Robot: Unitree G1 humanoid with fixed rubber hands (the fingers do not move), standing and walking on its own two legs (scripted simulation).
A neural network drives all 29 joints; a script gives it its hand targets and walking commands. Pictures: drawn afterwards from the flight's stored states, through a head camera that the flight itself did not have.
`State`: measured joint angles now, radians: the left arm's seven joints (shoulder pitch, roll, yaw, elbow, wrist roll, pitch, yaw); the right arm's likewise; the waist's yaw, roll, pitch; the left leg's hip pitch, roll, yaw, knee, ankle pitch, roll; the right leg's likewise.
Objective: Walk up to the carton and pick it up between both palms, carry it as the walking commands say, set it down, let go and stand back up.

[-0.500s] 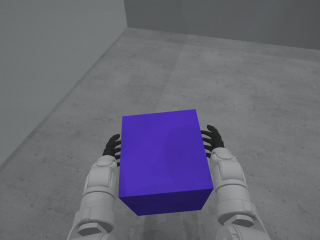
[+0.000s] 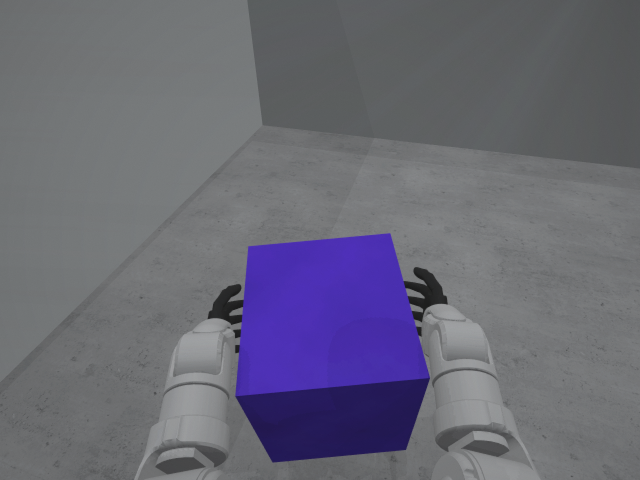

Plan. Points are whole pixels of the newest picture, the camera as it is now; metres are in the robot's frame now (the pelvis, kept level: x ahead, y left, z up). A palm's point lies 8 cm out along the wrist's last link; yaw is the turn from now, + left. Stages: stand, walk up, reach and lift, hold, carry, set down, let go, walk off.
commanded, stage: reach and lift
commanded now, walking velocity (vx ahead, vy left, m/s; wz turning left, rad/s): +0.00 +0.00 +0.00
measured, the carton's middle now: (329, 351) +0.32 +0.00 +0.00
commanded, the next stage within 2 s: hold in 1.02 s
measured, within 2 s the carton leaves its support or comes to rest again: neither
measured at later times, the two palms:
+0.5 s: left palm (219, 334) +0.31 +0.15 +0.05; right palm (433, 319) +0.32 -0.14 +0.06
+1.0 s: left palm (218, 345) +0.29 +0.15 +0.05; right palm (436, 328) +0.31 -0.14 +0.06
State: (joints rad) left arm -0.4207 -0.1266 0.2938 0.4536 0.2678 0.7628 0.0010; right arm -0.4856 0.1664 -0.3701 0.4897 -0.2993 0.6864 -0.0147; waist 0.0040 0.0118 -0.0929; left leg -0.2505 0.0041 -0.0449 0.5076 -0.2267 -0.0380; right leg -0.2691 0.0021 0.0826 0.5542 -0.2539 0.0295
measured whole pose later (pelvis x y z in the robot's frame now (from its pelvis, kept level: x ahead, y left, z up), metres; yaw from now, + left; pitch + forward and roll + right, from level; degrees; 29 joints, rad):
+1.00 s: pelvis +0.01 +0.00 +0.00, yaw +0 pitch -3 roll +1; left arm -0.32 -0.13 0.21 0.37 0.26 0.79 0.00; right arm -0.38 0.17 -0.30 0.40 -0.30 0.73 0.00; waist 0.00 0.01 -0.08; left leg -0.19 0.01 -0.05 0.46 -0.21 -0.04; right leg -0.21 0.00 0.08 0.50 -0.24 0.03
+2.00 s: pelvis +0.00 +0.00 +0.00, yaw +0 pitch -3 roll +1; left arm -0.25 -0.13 0.17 0.28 0.25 0.81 0.00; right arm -0.32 0.17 -0.26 0.31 -0.27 0.75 0.00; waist 0.00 0.01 -0.08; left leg -0.20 0.01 -0.05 0.48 -0.25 -0.04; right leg -0.20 0.00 0.08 0.49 -0.24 0.03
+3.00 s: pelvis +0.23 +0.01 +0.00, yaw -1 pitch +6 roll +0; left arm -0.20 -0.14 0.08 -0.28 0.11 1.25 0.12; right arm -0.24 0.15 -0.16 -0.25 -0.09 1.17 -0.10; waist 0.00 0.00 -0.14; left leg -0.35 0.00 0.05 0.53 -0.27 0.04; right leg -0.26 -0.02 0.01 0.50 -0.33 0.03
